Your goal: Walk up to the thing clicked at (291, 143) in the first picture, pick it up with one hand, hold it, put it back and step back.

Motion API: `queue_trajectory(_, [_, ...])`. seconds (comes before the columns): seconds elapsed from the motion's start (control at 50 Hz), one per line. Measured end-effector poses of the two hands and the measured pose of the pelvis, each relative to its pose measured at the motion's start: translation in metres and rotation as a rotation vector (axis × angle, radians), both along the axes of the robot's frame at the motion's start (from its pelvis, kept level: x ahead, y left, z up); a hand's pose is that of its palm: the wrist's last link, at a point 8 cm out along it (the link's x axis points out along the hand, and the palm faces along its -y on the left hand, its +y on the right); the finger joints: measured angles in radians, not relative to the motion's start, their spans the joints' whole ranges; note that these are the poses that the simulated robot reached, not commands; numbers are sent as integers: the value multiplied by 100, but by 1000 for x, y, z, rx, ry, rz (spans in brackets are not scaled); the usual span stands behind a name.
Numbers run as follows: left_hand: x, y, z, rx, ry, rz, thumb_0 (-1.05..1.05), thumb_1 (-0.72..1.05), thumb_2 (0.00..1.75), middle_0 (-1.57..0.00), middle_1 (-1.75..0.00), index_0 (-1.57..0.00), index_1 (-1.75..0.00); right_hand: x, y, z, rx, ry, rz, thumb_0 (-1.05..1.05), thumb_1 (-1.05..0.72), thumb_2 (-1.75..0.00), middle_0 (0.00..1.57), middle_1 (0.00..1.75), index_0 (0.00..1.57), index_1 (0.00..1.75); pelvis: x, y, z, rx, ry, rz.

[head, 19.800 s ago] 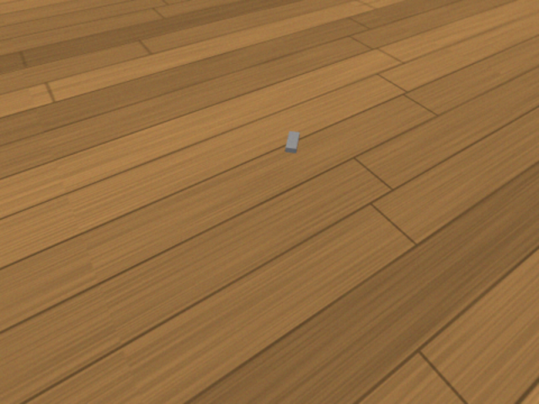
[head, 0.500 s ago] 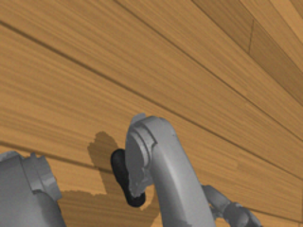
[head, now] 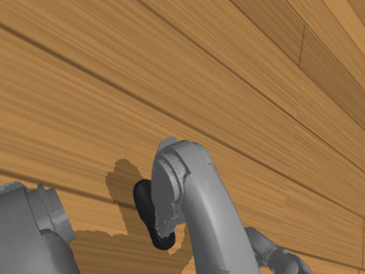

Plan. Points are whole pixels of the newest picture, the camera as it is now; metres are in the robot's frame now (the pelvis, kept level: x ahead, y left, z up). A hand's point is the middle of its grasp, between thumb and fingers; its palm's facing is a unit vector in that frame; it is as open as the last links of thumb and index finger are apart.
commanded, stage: close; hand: left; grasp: from above
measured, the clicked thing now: out of the picture +0.43 +0.39 -0.28
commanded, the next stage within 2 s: settle in 0.58 s
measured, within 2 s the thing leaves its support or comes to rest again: leaves its support in 0.96 s
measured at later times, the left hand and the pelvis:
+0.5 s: hand out of the picture +0.41 +0.37 -0.25, palm faces -0.43 -0.21 -0.88, open 9.2 cm; pelvis +0.00 +0.00 +0.00, yaw +0 degrees
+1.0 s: hand out of the picture +0.41 +0.38 -0.24, palm faces -0.41 -0.20 -0.89, open 8.9 cm; pelvis +0.00 +0.00 +0.00, yaw +0 degrees
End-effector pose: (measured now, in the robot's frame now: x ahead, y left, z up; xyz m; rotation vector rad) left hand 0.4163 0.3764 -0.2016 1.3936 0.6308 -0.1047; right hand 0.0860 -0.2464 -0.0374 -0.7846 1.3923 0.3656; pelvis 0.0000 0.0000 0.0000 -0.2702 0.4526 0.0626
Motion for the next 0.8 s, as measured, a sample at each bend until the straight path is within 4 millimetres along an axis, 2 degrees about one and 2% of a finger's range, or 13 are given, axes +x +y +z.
queue_trajectory(0.36, [0,1,3,2,-1,15,0,20,49,-50,-77,-58,-68,1,0,-2,8,-8,-2,0,-90,-89,20,30,20,30,-1,0,0,0,-2,-1])
queue_trajectory(0.8, [2,3,7,4,-4,10,1,22,27,-67,-59,-75,-49,0,3,-4,6,-5,-3,0,-90,-90,20,30,20,30,-1,0,1,1,0,-2])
